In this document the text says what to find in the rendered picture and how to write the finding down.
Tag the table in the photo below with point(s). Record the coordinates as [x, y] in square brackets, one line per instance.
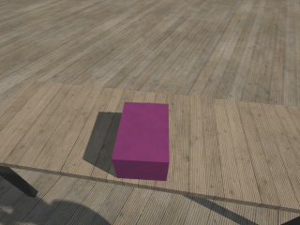
[224, 150]

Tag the carton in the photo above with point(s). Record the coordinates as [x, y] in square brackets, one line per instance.
[142, 147]

